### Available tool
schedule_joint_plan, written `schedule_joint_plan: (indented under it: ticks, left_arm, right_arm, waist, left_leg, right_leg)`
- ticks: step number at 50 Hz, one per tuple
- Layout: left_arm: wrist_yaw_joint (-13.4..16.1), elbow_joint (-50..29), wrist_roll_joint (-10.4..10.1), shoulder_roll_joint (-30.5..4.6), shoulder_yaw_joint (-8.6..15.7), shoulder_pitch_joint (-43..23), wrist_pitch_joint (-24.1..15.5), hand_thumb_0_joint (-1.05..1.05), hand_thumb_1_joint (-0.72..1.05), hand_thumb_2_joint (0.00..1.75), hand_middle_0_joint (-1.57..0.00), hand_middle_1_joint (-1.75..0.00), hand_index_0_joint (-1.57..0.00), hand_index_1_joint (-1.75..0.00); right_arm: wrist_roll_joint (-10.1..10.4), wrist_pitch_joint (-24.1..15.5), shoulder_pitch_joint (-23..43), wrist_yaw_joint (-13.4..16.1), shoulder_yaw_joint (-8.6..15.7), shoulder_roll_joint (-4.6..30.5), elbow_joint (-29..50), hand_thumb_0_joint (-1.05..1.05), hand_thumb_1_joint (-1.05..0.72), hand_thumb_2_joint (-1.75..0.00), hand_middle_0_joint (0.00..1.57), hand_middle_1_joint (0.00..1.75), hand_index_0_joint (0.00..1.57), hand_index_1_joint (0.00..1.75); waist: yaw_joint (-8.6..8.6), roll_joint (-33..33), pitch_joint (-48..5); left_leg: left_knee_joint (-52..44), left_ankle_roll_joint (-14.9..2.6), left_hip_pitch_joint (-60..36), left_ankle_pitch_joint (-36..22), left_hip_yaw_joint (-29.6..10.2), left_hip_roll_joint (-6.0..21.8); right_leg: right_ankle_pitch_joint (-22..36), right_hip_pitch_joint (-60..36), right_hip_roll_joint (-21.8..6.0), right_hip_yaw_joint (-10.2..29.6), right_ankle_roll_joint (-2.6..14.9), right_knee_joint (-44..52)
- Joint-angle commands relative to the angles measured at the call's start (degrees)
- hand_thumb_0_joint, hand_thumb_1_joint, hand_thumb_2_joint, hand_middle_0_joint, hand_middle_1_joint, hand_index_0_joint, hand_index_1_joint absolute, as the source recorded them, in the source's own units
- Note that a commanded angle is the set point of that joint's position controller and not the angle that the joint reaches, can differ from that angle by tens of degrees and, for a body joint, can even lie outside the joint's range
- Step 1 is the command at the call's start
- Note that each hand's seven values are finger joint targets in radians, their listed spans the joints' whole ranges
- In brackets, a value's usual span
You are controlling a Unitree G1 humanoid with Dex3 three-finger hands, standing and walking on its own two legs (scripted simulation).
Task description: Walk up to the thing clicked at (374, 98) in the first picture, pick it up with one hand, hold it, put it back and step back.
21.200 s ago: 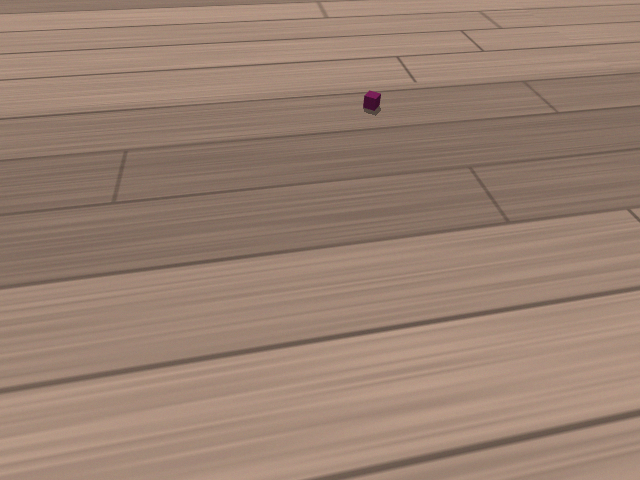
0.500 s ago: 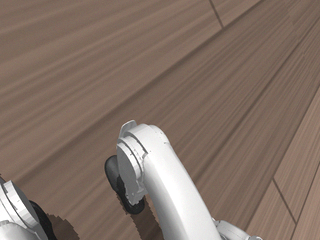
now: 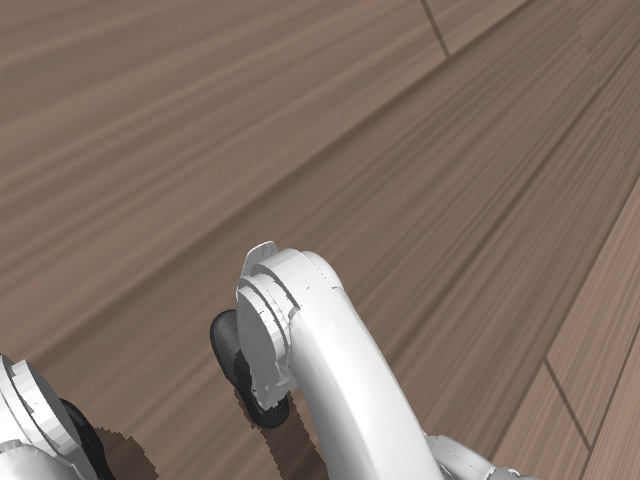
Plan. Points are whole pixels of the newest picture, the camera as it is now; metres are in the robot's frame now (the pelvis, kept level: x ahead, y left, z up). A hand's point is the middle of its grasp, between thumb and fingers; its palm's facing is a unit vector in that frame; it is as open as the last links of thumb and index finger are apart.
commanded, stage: close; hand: left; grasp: from above
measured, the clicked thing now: out of the picture +0.41 +0.38 -0.28
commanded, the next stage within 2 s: settle in 1.44 s
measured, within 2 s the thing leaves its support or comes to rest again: leaves its support in 2.00 s
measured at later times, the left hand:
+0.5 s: hand out of the picture +0.41 +0.37 -0.26, palm faces +0.02 -0.45 -0.89, open 12.1 cm
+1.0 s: hand out of the picture +0.41 +0.37 -0.25, palm faces +0.03 -0.45 -0.89, open 11.7 cm
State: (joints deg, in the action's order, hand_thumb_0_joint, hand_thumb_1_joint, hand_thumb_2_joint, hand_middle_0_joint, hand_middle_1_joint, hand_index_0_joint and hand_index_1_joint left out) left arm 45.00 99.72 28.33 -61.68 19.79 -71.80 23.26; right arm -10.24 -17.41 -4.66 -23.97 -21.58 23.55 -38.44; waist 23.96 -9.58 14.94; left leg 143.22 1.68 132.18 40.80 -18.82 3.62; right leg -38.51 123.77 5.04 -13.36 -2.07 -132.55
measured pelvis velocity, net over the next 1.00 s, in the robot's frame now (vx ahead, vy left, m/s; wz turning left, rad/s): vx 0.00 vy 0.00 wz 0.00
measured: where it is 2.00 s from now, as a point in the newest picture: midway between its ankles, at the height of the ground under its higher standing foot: (183, 434)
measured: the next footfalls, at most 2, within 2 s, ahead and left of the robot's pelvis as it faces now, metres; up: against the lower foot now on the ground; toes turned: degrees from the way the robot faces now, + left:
none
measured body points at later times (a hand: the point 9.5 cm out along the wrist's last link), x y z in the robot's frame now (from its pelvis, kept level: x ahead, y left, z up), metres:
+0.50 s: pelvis +0.00 +0.00 +0.00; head +0.30 +0.13 +0.31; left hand +0.41 +0.39 -0.21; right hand +0.03 -0.25 -0.04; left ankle +0.06 +0.14 -0.29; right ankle +0.12 -0.11 -0.29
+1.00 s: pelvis +0.00 +0.00 +0.00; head +0.30 +0.13 +0.31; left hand +0.41 +0.39 -0.20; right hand +0.03 -0.25 -0.04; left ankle +0.06 +0.14 -0.29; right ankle +0.12 -0.11 -0.29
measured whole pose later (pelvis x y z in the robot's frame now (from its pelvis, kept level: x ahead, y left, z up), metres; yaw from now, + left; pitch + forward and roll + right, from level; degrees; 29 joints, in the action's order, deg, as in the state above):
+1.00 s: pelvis +0.00 +0.00 +0.00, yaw +0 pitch +27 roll -16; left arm 46.0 99.8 27.9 -61.9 21.6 -70.7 23.0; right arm -10.4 -17.5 -4.8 -24.0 -21.5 24.1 -38.5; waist 24.3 -9.1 14.8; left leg 143.0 1.5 131.7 40.9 -18.7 3.9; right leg -38.3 123.4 5.2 -13.3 -2.2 -132.2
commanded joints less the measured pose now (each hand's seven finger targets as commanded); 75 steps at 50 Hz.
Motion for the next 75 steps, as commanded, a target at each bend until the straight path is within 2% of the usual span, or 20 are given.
schedule_joint_plan:
  ticks: [1,5,6,11,12,21,23,24,31,35,40,45,53,54,56,62,65,69,70,75]
  left_arm:
    - [2.32,-4.77,1.44,-10.66,-0.73,-11.4,0.17,0.0,-0.26,0.86,-0.31,-0.72,-0.26,-0.76]
    - [2.43,-4.73,1.45,-10.36,-0.99,-11.02,-0.02,0.0,-0.24,0.89,-0.33,-0.72,-0.28,-0.77]
    - [2.61,-4.33,1.25,-10.72,-0.18,-10.66,-0.01,0.0,-0.25,0.87,-0.32,-0.71,-0.28,-0.76]
    - [3.12,-4.13,0.53,-10.7,0.2,-11.15,-0.29,0.0,-0.19,0.89,-0.37,-0.71,-0.32,-0.76]
    - [3.01,-4.31,1.0,-11.01,-0.11,-11.07,-0.31,0.0,-0.18,0.91,-0.38,-0.72,-0.33,-0.77]
    - [2.06,-4.59,0.24,-11.09,-0.09,-10.29,-0.52,0.0,-0.11,0.85,-0.4,-0.72,-0.37,-0.76]
    - [1.99,-4.41,0.25,-10.8,-0.19,-10.39,-0.45,0.0,-0.11,0.85,-0.42,-0.7,-0.38,-0.75]
    - [2.28,-4.2,1.18,-11.53,0.05,-10.1,-0.48,0.0,-0.12,0.87,-0.41,-0.7,-0.37,-0.75]
    - [2.16,-4.05,1.34,-11.28,-0.05,-10.55,-0.36,0.0,-0.11,0.84,-0.41,-0.69,-0.37,-0.73]
    - [2.45,-4.51,1.45,-11.12,-0.2,-9.3,-0.31,0.0,-0.08,0.85,-0.45,-0.68,-0.41,-0.73]
    - [3.02,-4.39,0.72,-12.16,0.68,-9.47,-0.53,0.0,-0.05,0.87,-0.48,-0.69,-0.43,-0.74]
    - [2.58,-4.56,-0.55,-11.05,0.77,-9.64,-0.45,0.0,-0.01,0.88,-0.5,-0.69,-0.45,-0.74]
    - [1.7,-4.75,0.54,-11.43,0.46,-9.39,-0.37,0.0,0.0,0.83,-0.49,-0.67,-0.45,-0.72]
    - [1.59,-4.78,0.14,-10.91,0.25,-9.09,-0.32,0.0,-0.01,0.86,-0.49,-0.69,-0.44,-0.73]
    - [1.88,-4.59,0.98,-11.36,0.24,-8.93,-0.28,0.0,-0.01,0.89,-0.49,-0.71,-0.45,-0.76]
    - [1.75,-5.11,1.52,-11.12,0.17,-8.46,-0.13,0.0,0.0,0.88,-0.5,-0.69,-0.45,-0.74]
    - [2.24,-5.04,1.57,-11.4,0.41,-8.97,0.09,0.0,0.01,0.85,-0.5,-0.68,-0.46,-0.72]
    - [1.87,-5.7,1.49,-11.76,-0.01,-9.25,0.09,0.0,0.0,0.86,-0.49,-0.7,-0.45,-0.74]
    - [2.11,-4.56,1.12,-11.64,0.85,-8.48,-0.03,0.0,0.0,0.86,-0.49,-0.69,-0.45,-0.74]
    - [2.79,-4.3,1.45,-11.61,0.88,-8.97,-0.02,0.0,0.02,0.89,-0.51,-0.71,-0.46,-0.76]
  right_arm:
    - [0.39,0.4,-13.51,0.01,4.99,20.4,-2.95,0.0,-0.89,-0.9,0.2,0.3,0.2,0.3]
    - [0.11,0.47,-12.95,0.18,5.04,20.24,-3.07,0.0,-0.89,-0.9,0.2,0.3,0.2,0.3]
    - [0.28,0.4,-12.87,0.25,5.17,20.38,-3.21,0.0,-0.89,-0.9,0.2,0.3,0.2,0.3]
    - [0.15,0.21,-12.46,0.16,4.92,20.5,-2.8,0.0,-0.89,-0.9,0.2,0.3,0.2,0.3]
    - [0.07,0.26,-13.06,0.08,4.73,20.19,-2.95,0.0,-0.89,-0.9,0.2,0.3,0.2,0.3]
    - [0.11,0.26,-12.37,0.29,4.92,20.39,-2.61,0.0,-0.89,-0.9,0.2,0.3,0.2,0.3]
    - [0.17,0.31,-12.41,0.36,4.98,20.5,-2.62,0.0,-0.89,-0.9,0.2,0.3,0.2,0.3]
    - [0.2,0.36,-13.1,0.27,4.85,20.53,-2.69,0.0,-0.89,-0.9,0.2,0.3,0.2,0.3]
    - [0.09,0.38,-12.27,0.32,5.15,20.44,-2.83,0.0,-0.89,-0.9,0.2,0.3,0.2,0.3]
    - [0.17,0.37,-12.95,0.14,4.88,20.19,-2.07,0.0,-0.89,-0.9,0.2,0.3,0.2,0.3]
    - [0.04,0.4,-12.7,0.24,4.69,20.39,-2.68,0.0,-0.89,-0.9,0.2,0.3,0.2,0.3]
    - [0.17,0.1,-12.46,0.1,4.66,20.29,-2.24,0.0,-0.89,-0.9,0.2,0.3,0.2,0.3]
    - [0.49,0.26,-12.19,0.14,5.12,20.29,-2.59,0.0,-0.89,-0.9,0.2,0.3,0.2,0.3]
    - [0.55,0.27,-11.92,0.16,5.29,20.45,-2.47,0.0,-0.89,-0.9,0.2,0.3,0.2,0.3]
    - [0.46,0.28,-12.41,0.23,5.16,20.1,-2.78,0.0,-0.89,-0.9,0.2,0.3,0.2,0.3]
    - [0.5,0.19,-12.66,0.14,5.57,20.04,-3.24,0.0,-0.89,-0.9,0.2,0.3,0.2,0.3]
    - [0.48,0.34,-12.59,-0.06,5.56,20.09,-3.55,0.0,-0.89,-0.9,0.2,0.3,0.2,0.3]
    - [0.3,0.3,-12.47,0.16,5.34,19.66,-4.01,0.0,-0.89,-0.9,0.2,0.3,0.2,0.3]
    - [0.28,0.28,-12.67,0.23,5.46,20.02,-3.82,0.0,-0.89,-0.9,0.2,0.3,0.2,0.3]
    - [0.19,0.67,-12.88,0.04,5.37,20.13,-3.17,0.0,-0.89,-0.9,0.2,0.3,0.2,0.3]
  waist:
    - [4.35,33.09,-37.01]
    - [4.75,32.06,-35.43]
    - [4.28,31.71,-35.64]
    - [4.29,32.15,-36.16]
    - [4.62,32.27,-36.28]
    - [4.26,31.42,-36.15]
    - [4.36,31.55,-36.15]
    - [4.33,31.97,-36.66]
    - [4.53,31.7,-34.65]
    - [4.39,30.78,-35.91]
    - [4.04,30.6,-36.45]
    - [4.14,30.26,-36.67]
    - [3.95,31.22,-35.11]
    - [3.9,30.84,-35.73]
    - [3.72,30.72,-36.13]
    - [3.75,30.81,-35.95]
    - [3.31,30.91,-36.27]
    - [3.59,30.6,-36.47]
    - [3.53,30.93,-37.06]
    - [3.86,31.95,-36.31]
  left_leg:
    - [-14.39,-1.28,-29.78,-11.87,4.9,2.34]
    - [-14.35,-1.56,-28.81,-9.92,5.16,1.98]
    - [-13.93,-1.69,-28.3,-9.61,5.32,2.18]
    - [-13.78,-1.56,-28.6,-11.69,5.34,2.3]
    - [-14.01,-1.44,-29.21,-12.39,5.17,2.14]
    - [-13.99,-1.68,-27.68,-10.64,5.65,1.98]
    - [-13.91,-1.59,-27.73,-10.85,5.58,2.16]
    - [-14.39,-1.54,-28.66,-11.33,4.94,2.24]
    - [-15.05,-1.5,-28.43,-8.81,4.57,2.28]
    - [-13.97,-1.88,-28.3,-10.46,5.2,2.02]
    - [-13.35,-2.1,-27.37,-10.92,6.04,1.95]
    - [-13.37,-1.99,-27.02,-11.02,5.89,1.96]
    - [-14.46,-1.72,-27.31,-8.85,5.13,2.14]
    - [-14.2,-1.66,-27.68,-9.38,5.43,2.11]
    - [-14.18,-1.76,-27.61,-10.03,5.49,2.01]
    - [-14.3,-1.76,-28.01,-9.79,5.4,2.05]
    - [-14.09,-1.79,-27.91,-11.03,5.58,2.13]
    - [-13.62,-1.92,-27.95,-11.05,6.08,1.88]
    - [-13.89,-1.84,-27.91,-10.75,6.08,2.08]
    - [-14.52,-1.71,-28.66,-11.08,5.29,2.24]
  right_leg:
    - [17.72,-20.22,1.37,-4.61,1.94,12.37]
    - [16.34,-20.15,1.11,-4.32,1.79,12.75]
    - [16.05,-20.15,1.44,-4.31,1.75,13.21]
    - [17.89,-20.95,1.3,-4.39,1.68,12.76]
    - [18.43,-20.92,1.07,-4.45,1.67,12.42]
    - [16.77,-20.97,1.5,-4.19,1.65,13.03]
    - [16.92,-20.88,1.57,-4.26,1.63,12.8]
    - [17.29,-20.73,1.45,-4.58,1.79,12.79]
    - [15.02,-18.68,1.02,-4.64,1.82,12.6]
    - [16.8,-20.89,1.24,-3.95,1.55,13.33]
    - [17.34,-22.4,1.41,-3.66,1.38,13.77]
    - [17.13,-21.98,1.38,-3.71,1.31,13.51]
    - [15.07,-19.62,1.26,-4.27,1.57,12.67]
    - [15.65,-20.23,1.3,-4.13,1.5,12.69]
    - [16.27,-20.77,1.35,-4.02,1.53,12.83]
    - [16.17,-20.47,1.19,-3.99,1.49,12.66]
    - [17.09,-20.72,1.06,-3.88,1.48,12.6]
    - [17.12,-21.0,1.07,-3.64,1.3,12.89]
    - [16.92,-21.73,1.47,-3.66,1.48,12.99]
    - [17.11,-21.12,1.1,-4.0,1.67,12.55]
